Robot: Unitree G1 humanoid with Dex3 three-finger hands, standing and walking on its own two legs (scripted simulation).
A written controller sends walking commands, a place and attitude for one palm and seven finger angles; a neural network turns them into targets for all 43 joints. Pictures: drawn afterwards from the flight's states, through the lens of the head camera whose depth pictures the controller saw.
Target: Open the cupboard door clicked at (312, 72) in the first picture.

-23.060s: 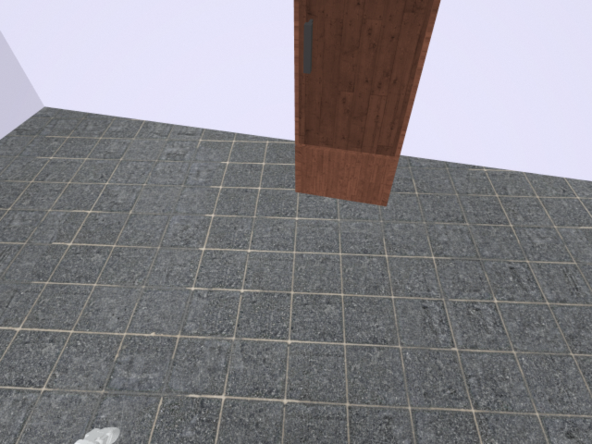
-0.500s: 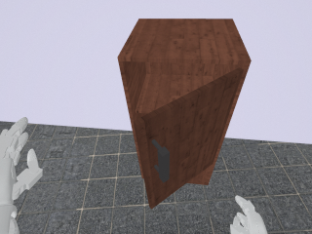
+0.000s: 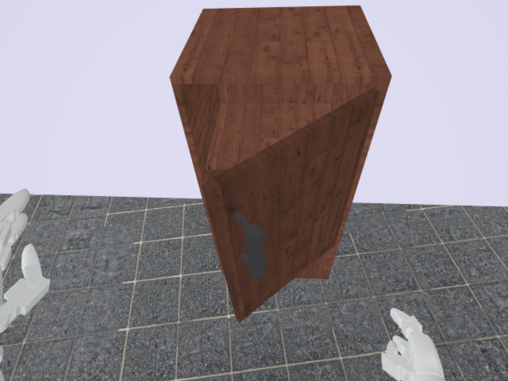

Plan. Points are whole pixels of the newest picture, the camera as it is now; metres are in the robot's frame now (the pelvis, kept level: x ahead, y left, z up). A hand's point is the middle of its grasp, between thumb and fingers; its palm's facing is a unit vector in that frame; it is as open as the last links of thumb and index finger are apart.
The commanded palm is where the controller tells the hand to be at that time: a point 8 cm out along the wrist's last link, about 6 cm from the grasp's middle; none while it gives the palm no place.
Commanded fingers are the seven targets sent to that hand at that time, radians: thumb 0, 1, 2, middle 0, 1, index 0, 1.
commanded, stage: step back with the hand held close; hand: left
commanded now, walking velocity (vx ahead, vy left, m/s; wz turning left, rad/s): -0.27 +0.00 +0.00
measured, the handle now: (248, 247) +0.36 +0.04 -0.04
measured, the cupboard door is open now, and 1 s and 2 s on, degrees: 42 42 42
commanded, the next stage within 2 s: stop stepping back and stand still in 0.92 s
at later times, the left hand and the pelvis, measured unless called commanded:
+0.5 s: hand out of the picture +0.11 +0.29 +0.15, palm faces +0.44 -0.72 -0.54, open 7.4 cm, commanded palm +0.04 +0.32 +0.17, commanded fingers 0.00 0.90 0.90 -0.20 -0.30 -0.20 -0.30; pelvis -0.08 +0.02 -0.02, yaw +3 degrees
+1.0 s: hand out of the picture +0.02 +0.28 +0.15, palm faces +0.48 -0.73 -0.49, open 7.4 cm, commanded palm -0.03 +0.31 +0.17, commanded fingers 0.00 0.90 0.90 -0.20 -0.30 -0.20 -0.30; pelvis -0.17 +0.00 -0.03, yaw +1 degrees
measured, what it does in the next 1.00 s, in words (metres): walks backwards: right foot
